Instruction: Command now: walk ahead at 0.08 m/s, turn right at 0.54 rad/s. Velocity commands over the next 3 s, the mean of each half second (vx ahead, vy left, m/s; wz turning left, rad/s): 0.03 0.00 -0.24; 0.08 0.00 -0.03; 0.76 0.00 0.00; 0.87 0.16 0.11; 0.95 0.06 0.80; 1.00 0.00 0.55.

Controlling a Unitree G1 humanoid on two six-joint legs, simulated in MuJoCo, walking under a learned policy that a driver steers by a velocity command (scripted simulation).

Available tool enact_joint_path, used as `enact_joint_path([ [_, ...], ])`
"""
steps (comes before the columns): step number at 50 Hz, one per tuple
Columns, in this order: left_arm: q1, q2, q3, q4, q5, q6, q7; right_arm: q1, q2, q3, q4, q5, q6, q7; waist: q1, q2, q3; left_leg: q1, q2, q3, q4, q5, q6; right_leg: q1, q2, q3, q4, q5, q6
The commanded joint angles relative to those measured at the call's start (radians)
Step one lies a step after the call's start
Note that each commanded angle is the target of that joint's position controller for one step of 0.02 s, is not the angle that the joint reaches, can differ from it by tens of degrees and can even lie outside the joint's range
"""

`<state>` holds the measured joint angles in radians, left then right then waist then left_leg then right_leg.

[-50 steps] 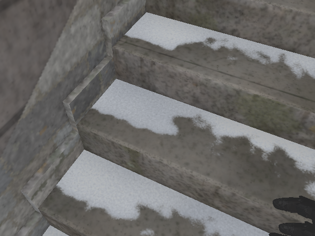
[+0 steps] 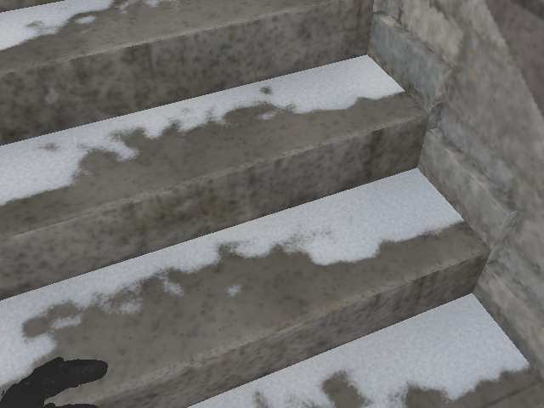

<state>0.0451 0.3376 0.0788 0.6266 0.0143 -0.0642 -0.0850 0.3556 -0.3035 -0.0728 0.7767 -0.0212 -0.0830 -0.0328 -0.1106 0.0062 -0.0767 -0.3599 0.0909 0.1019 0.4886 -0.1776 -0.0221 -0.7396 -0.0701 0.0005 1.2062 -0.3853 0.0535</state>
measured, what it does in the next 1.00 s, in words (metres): steps on the spot: right foot, then left foot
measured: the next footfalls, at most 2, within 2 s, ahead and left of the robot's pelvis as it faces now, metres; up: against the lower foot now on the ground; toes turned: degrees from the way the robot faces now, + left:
right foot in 0.08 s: +0.10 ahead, -0.12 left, +0.00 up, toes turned -6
left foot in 0.34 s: +0.06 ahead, +0.16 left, +0.00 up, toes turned -5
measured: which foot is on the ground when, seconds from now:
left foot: down 0.00-0.08, up 0.10-0.32, down 0.34-1.00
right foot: up 0.00-0.06, down 0.08-1.00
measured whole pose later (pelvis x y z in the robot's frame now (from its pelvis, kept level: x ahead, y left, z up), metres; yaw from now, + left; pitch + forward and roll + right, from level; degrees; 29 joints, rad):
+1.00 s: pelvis +0.08 +0.01 +0.00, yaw -6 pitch +2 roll +0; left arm 0.31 0.19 0.04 0.73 0.05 0.03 0.01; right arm 0.28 -0.19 -0.03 0.68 -0.01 -0.02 -0.05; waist 0.01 -0.01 -0.05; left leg -0.17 0.05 0.01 0.54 -0.42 0.01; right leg -0.33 -0.02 -0.06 0.65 -0.35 -0.02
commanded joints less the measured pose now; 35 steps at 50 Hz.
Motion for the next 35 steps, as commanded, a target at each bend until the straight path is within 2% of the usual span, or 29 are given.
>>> enact_joint_path([
  [1, 0.206, -0.002, -0.001, 0.032, -0.005, 0.005, -0.017, -0.469, -0.116, -0.013, -0.229, -0.007, -0.050, 0.042, 0.257, 0.062, 0.013, -0.351, 0.094, -0.061, -0.172, -0.026, 0.108, 0.566, 0.013, -0.028, -0.227, 0.296, -0.011],
  [2, 0.220, -0.012, -0.002, 0.052, -0.009, -0.003, -0.018, -0.539, -0.055, 0.018, -0.246, 0.002, -0.048, 0.059, 0.301, 0.007, 0.012, -0.369, 0.074, -0.029, -0.087, 0.036, 0.091, 0.682, 0.013, -0.032, -0.464, 0.455, -0.023],
  [3, 0.270, -0.022, 0.001, 0.085, -0.005, -0.014, -0.003, -0.429, -0.030, 0.018, -0.223, 0.031, -0.039, 0.062, 0.284, -0.017, 0.046, -0.269, 0.042, 0.002, 0.005, 0.070, 0.083, 0.698, 0.079, -0.118, -0.732, 0.442, -0.026],
  [4, 0.247, 0.049, 0.023, 0.076, 0.011, -0.019, 0.029, -0.106, -0.001, 0.011, -0.155, 0.016, -0.025, 0.082, 0.145, -0.049, -0.007, -0.209, 0.040, 0.012, 0.142, 0.053, 0.047, 0.791, 0.067, -0.053, -0.676, 0.634, -0.097],
  [5, 0.218, 0.235, 0.067, 0.015, -0.003, -0.019, 0.065, 0.083, 0.051, 0.017, -0.172, 0.024, -0.029, 0.078, 0.049, -0.278, -0.142, -0.275, -0.040, -0.007, 0.371, -0.336, -0.071, 0.878, -0.200, 0.311, -0.674, 1.277, -0.386],
  [6, 0.115, 0.210, 0.067, -0.028, -0.003, -0.015, 0.061, 0.102, 0.016, 0.018, -0.191, 0.033, -0.027, 0.060, 0.076, -0.282, -0.202, -0.309, -0.093, -0.138, 0.617, -0.516, -0.131, 0.825, -0.363, 0.525, -0.706, 1.208, -0.549],
  [7, 0.069, 0.163, 0.056, -0.024, -0.003, -0.019, 0.063, 0.001, -0.023, 0.005, -0.202, 0.059, -0.021, 0.056, 0.102, -0.252, -0.150, -0.327, -0.092, -0.193, 0.935, -0.526, -0.144, 0.646, -0.338, 0.516, -0.728, 0.990, -0.527],
  [8, 0.012, 0.133, 0.044, -0.034, 0.005, -0.020, 0.056, -0.032, -0.058, -0.004, -0.192, 0.042, -0.020, 0.056, 0.092, -0.198, -0.130, -0.386, -0.070, -0.225, 1.137, -0.471, -0.140, 0.536, -0.304, 0.479, -0.726, 0.719, -0.464],
  [9, -0.048, 0.094, 0.024, -0.062, 0.016, -0.008, 0.055, -0.039, -0.083, -0.010, -0.177, 0.028, -0.014, 0.049, 0.079, -0.104, -0.104, -0.357, -0.059, -0.230, 1.207, -0.423, -0.136, 0.422, -0.287, 0.431, -0.788, 0.597, -0.425],
  [10, -0.134, 0.064, 0.003, -0.075, 0.024, 0.002, 0.050, -0.047, -0.073, 0.003, -0.193, 0.005, -0.013, 0.050, 0.036, -0.048, -0.059, -0.299, -0.050, -0.234, 1.183, -0.371, -0.132, 0.309, -0.271, 0.388, -0.807, 0.561, -0.380],
  [11, -0.181, 0.013, -0.027, -0.090, 0.021, 0.005, 0.045, -0.020, -0.048, 0.013, -0.195, -0.005, -0.012, 0.060, -0.007, -0.033, -0.041, -0.195, -0.036, -0.221, 1.099, -0.316, -0.141, 0.229, -0.254, 0.328, -0.793, 0.623, -0.345],
  [12, -0.256, -0.015, -0.045, -0.107, 0.018, 0.004, 0.050, 0.002, -0.015, 0.026, -0.200, -0.005, -0.012, 0.067, -0.051, -0.029, -0.085, -0.073, -0.018, -0.199, 0.924, -0.218, -0.140, 0.215, -0.203, 0.242, -0.753, 0.698, -0.291],
  [13, -0.313, -0.001, -0.046, -0.122, 0.010, 0.002, 0.066, 0.009, 0.028, 0.040, -0.212, 0.001, -0.012, 0.079, -0.082, -0.024, -0.096, 0.026, 0.001, -0.154, 0.585, -0.132, -0.139, 0.247, -0.135, 0.147, -0.736, 0.764, -0.229],
  [14, -0.265, 0.010, -0.044, -0.099, -0.004, 0.004, 0.083, -0.019, 0.081, 0.055, -0.201, 0.021, -0.008, 0.099, -0.047, -0.050, -0.068, 0.060, -0.008, -0.133, 0.323, -0.171, -0.137, 0.338, -0.115, 0.142, -0.713, 0.762, -0.211],
  [15, -0.181, 0.007, -0.043, -0.053, -0.025, 0.015, 0.086, -0.024, 0.118, 0.069, -0.191, 0.054, -0.009, 0.127, -0.014, -0.053, -0.047, 0.101, -0.045, -0.093, 0.063, -0.116, -0.133, 0.421, -0.091, 0.141, -0.665, 0.655, -0.197],
  [16, -0.029, 0.022, -0.030, 0.011, -0.038, 0.031, 0.070, -0.006, 0.134, 0.079, -0.160, 0.074, -0.005, 0.147, 0.051, -0.059, -0.022, 0.161, -0.092, -0.055, -0.115, 0.009, -0.122, 0.490, -0.075, 0.164, -0.682, 0.535, -0.207],
  [17, 0.097, 0.014, -0.029, 0.071, -0.029, 0.047, 0.037, 0.024, 0.080, 0.068, -0.128, 0.072, -0.016, 0.136, 0.102, -0.084, -0.051, 0.219, -0.060, -0.103, -0.083, 0.181, -0.089, 0.517, -0.085, 0.172, -0.671, 0.433, -0.163],
  [18, 0.209, -0.028, -0.029, 0.081, -0.043, 0.054, 0.019, -0.033, -0.022, 0.052, -0.154, 0.062, -0.025, 0.131, 0.198, 0.034, -0.099, 0.221, 0.008, -0.172, 0.003, 0.433, 0.001, 0.555, -0.014, 0.074, -0.613, 0.257, -0.073],
  [19, 0.191, -0.045, -0.039, 0.090, -0.028, 0.050, 0.018, -0.124, -0.030, 0.042, -0.178, 0.043, -0.022, 0.144, 0.214, 0.053, -0.067, 0.202, 0.015, -0.172, 0.021, 0.366, 0.048, 0.503, 0.014, 0.042, -0.643, 0.234, -0.026],
  [20, 0.078, -0.020, -0.038, 0.061, -0.022, 0.047, 0.029, -0.105, -0.013, 0.037, -0.180, 0.035, -0.015, 0.153, 0.159, 0.040, -0.035, 0.122, 0.015, -0.193, -0.015, 0.136, 0.050, 0.510, 0.027, 0.020, -0.632, 0.209, -0.002],
  [21, -0.008, -0.035, -0.038, 0.048, -0.013, 0.047, 0.037, -0.124, 0.025, 0.043, -0.178, 0.037, -0.014, 0.160, 0.150, 0.031, -0.001, 0.094, 0.009, -0.202, -0.040, 0.063, 0.041, 0.493, 0.024, 0.012, -0.626, 0.213, 0.004],
  [22, -0.033, -0.020, -0.032, 0.052, -0.017, 0.043, 0.046, -0.090, 0.008, 0.037, -0.163, 0.041, -0.009, 0.157, 0.125, 0.042, 0.035, 0.122, 0.009, -0.210, -0.055, 0.080, 0.043, 0.435, 0.032, 0.010, -0.604, 0.222, -0.006],
  [23, -0.053, -0.028, -0.037, 0.033, -0.024, 0.035, 0.056, -0.071, -0.021, 0.023, -0.171, 0.037, -0.009, 0.147, 0.115, 0.042, 0.025, 0.179, 0.019, -0.226, -0.056, 0.120, 0.053, 0.388, 0.032, 0.015, -0.606, 0.220, -0.019],
  [26, -0.071, -0.055, -0.045, 0.025, -0.031, 0.029, 0.074, -0.046, -0.017, 0.018, -0.176, 0.048, -0.006, 0.127, 0.109, 0.033, 0.018, 0.278, 0.054, -0.252, -0.039, 0.335, 0.076, 0.340, 0.013, 0.019, -0.618, 0.291, -0.021],
  [30, -0.014, -0.044, -0.041, 0.043, -0.025, 0.038, 0.083, 0.004, 0.004, 0.012, -0.169, 0.047, 0.009, 0.132, 0.115, 0.051, 0.019, 0.291, 0.029, -0.201, -0.029, 0.380, 0.090, 0.381, 0.015, 0.002, -0.637, 0.330, -0.024],
  [31, 0.083, -0.122, -0.059, 0.067, -0.006, 0.069, 0.075, -0.096, 0.076, 0.036, -0.184, 0.010, 0.009, 0.035, 0.157, 0.047, 0.006, 0.150, 0.093, -0.203, -0.073, 0.614, 0.080, 0.536, -0.015, 0.027, -0.660, 0.319, -0.015],
  [32, 0.113, -0.119, -0.057, 0.074, 0.000, 0.081, 0.085, -0.115, 0.058, 0.037, -0.189, 0.007, 0.016, 0.001, 0.168, 0.050, 0.020, 0.168, 0.067, -0.168, -0.051, 0.631, 0.066, 0.547, -0.012, 0.032, -0.681, 0.341, -0.013],
  [33, 0.110, -0.099, -0.051, 0.069, 0.004, 0.084, 0.094, -0.096, 0.042, 0.031, -0.183, 0.011, 0.021, -0.013, 0.150, 0.040, 0.017, 0.188, 0.057, -0.157, -0.040, 0.632, 0.057, 0.539, -0.009, 0.029, -0.680, 0.390, -0.015],
  [35, 0.111, -0.075, -0.046, 0.060, 0.003, 0.086, 0.104, -0.089, 0.023, 0.025, -0.183, 0.018, 0.030, -0.021, 0.134, 0.039, -0.022, 0.234, 0.048, -0.147, -0.038, 0.595, 0.054, 0.544, -0.012, 0.030, -0.692, 0.449, -0.023],
])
